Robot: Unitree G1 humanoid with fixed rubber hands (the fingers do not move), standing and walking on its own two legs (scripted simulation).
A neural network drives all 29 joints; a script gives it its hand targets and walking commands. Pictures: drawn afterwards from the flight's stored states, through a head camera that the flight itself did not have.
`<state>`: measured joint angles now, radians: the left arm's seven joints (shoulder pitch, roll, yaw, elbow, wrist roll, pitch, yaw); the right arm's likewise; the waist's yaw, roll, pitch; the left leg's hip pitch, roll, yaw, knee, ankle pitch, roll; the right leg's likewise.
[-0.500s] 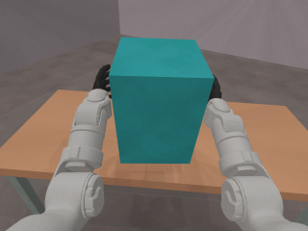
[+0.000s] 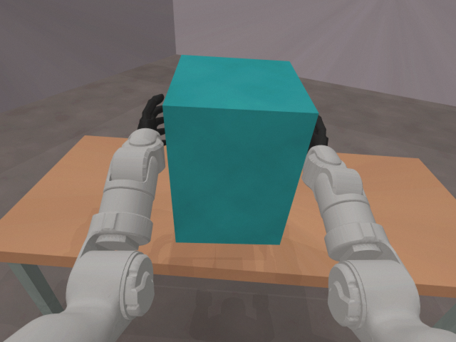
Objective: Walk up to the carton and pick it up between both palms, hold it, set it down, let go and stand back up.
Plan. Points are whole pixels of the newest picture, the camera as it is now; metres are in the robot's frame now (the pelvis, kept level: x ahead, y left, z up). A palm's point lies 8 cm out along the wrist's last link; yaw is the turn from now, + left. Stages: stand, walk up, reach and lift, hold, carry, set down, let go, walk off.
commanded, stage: reach and lift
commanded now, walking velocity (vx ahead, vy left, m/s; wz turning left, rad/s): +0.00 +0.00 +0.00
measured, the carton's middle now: (232, 152) +0.41 +0.01 +0.20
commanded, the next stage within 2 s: hold in 0.02 s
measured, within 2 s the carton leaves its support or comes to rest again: neither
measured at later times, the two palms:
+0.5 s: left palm (144, 133) +0.36 +0.15 +0.26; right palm (321, 147) +0.36 -0.14 +0.25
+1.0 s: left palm (147, 125) +0.37 +0.15 +0.27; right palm (324, 144) +0.36 -0.14 +0.25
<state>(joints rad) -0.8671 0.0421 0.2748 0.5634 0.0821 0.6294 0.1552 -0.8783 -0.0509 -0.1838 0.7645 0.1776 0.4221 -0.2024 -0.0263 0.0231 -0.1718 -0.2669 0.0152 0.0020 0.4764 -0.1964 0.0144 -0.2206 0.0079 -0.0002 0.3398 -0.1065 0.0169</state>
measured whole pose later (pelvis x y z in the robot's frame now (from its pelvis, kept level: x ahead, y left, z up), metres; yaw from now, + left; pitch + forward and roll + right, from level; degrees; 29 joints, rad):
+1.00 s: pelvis -0.01 +0.00 +0.00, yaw +0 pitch -2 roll -2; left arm -0.95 0.06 0.27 0.58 0.10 0.73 0.14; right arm -0.91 -0.08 -0.18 0.71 0.22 0.55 -0.24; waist -0.03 0.01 -0.18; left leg -0.26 0.02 0.00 0.48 -0.18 0.01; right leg -0.22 0.01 0.00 0.35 -0.10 0.02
